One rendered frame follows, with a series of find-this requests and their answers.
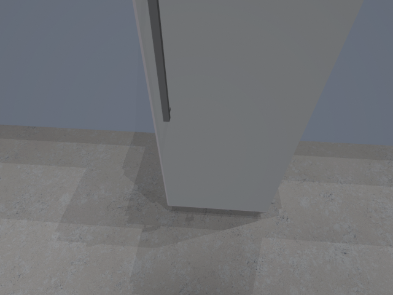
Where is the fridge door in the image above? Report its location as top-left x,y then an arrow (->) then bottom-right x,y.
135,0 -> 364,211

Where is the handle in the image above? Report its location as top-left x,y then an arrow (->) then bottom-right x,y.
147,0 -> 171,122

